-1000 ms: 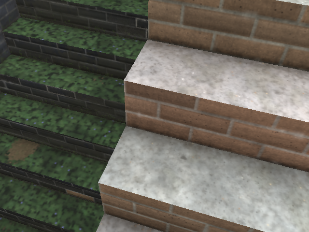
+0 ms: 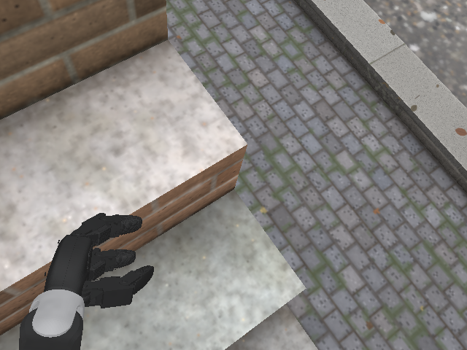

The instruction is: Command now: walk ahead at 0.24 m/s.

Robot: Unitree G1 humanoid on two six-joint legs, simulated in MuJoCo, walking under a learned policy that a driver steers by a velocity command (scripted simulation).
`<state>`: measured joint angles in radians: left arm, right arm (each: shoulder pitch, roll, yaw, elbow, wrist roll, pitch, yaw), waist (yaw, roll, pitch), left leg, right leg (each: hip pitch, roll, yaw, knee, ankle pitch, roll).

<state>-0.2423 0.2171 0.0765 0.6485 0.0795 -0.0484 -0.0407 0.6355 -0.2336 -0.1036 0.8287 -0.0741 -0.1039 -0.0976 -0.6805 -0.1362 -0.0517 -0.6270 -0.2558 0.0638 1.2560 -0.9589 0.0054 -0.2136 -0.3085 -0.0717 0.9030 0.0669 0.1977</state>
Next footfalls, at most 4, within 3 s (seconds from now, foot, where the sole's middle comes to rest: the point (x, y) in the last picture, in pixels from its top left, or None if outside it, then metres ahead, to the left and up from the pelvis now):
0.16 right None -0.30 -0.17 -0.80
0.38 left None -0.31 -0.03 -0.79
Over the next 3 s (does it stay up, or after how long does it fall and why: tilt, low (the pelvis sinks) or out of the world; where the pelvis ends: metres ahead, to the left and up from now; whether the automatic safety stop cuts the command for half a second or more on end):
falls after 0.52 s (tilt)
